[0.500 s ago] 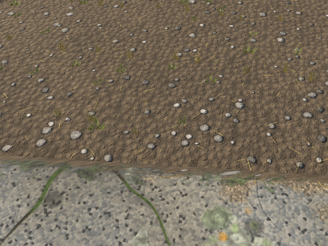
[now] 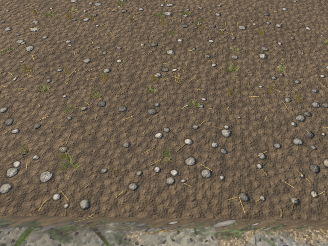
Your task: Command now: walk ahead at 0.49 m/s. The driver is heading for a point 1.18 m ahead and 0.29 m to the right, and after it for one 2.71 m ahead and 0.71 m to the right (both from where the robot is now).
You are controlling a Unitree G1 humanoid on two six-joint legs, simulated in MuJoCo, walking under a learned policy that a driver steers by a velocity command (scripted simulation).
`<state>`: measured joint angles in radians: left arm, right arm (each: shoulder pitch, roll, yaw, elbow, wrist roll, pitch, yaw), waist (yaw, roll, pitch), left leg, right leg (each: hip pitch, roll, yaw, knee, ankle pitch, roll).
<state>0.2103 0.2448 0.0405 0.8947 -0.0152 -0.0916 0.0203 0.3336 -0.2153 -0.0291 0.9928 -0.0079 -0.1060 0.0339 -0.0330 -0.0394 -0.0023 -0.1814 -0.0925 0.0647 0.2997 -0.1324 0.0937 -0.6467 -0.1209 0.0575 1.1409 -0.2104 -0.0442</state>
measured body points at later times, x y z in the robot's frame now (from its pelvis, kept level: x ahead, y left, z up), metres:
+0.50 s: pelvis +0.27 -0.09 +0.00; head +0.29 -0.10 +0.45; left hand +0.32 +0.17 -0.13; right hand +0.34 -0.35 -0.14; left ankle +0.25 +0.08 -0.65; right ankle +0.30 -0.16 -0.74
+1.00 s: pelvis +0.51 -0.03 -0.01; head +0.52 -0.02 +0.44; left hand +0.56 +0.23 -0.16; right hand +0.56 -0.29 -0.14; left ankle +0.51 +0.07 -0.74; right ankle +0.43 -0.17 -0.64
